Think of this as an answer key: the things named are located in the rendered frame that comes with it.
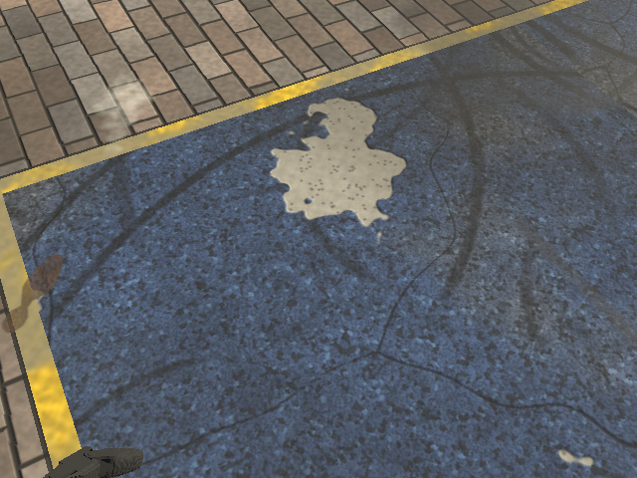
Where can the robot left hand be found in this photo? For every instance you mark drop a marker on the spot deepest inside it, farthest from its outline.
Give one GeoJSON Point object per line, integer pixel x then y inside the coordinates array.
{"type": "Point", "coordinates": [105, 463]}

